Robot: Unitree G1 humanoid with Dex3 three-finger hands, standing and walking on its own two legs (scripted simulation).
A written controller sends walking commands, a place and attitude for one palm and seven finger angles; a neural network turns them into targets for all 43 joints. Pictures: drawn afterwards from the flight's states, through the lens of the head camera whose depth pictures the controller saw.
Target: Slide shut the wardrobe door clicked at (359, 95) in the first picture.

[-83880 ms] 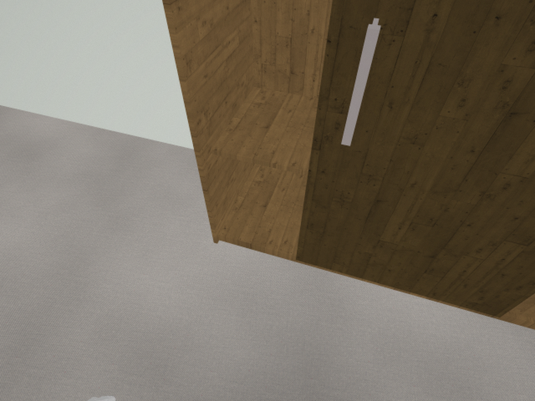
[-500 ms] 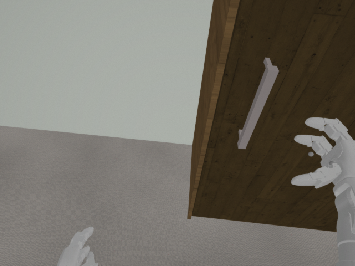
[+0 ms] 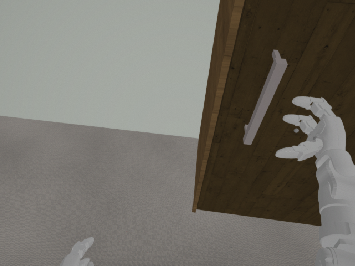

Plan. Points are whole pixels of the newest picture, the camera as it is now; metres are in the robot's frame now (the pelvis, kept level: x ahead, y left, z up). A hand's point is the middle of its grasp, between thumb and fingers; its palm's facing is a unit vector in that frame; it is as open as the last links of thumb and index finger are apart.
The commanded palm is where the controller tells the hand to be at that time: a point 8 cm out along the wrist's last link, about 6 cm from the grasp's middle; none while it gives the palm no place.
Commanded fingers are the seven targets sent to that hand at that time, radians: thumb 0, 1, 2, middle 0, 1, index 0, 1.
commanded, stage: move the hooked fingers beside the handle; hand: right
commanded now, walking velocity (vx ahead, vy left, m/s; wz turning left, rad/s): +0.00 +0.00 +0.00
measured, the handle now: (259, 103) +0.50 -0.16 +0.11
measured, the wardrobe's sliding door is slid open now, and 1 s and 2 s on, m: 0.00 0.00 0.00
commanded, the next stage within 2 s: feel for the door with the fingertips in 1.18 s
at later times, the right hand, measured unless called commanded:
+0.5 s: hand (282, 115) +0.45 -0.20 +0.13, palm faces +0.07 +1.00 +0.00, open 14.0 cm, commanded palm +0.42 -0.25 +0.12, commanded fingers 0.00 0.50 -0.30 0.30 1.20 0.30 1.20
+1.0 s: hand (288, 119) +0.44 -0.22 +0.12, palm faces +0.08 +1.00 +0.00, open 14.0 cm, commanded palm +0.41 -0.26 +0.12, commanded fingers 0.00 0.50 -0.30 0.30 1.20 0.30 1.20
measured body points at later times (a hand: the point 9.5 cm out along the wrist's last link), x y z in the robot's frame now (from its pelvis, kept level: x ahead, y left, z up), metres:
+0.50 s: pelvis +0.00 +0.00 +0.00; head +0.04 +0.00 +0.44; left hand +0.06 +0.27 -0.12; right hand +0.44 -0.26 +0.13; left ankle +0.00 +0.11 -0.73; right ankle +0.01 -0.10 -0.73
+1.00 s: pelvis +0.01 +0.00 -0.01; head +0.05 -0.01 +0.44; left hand +0.08 +0.26 -0.12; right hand +0.43 -0.27 +0.12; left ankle +0.00 +0.11 -0.73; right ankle +0.01 -0.10 -0.73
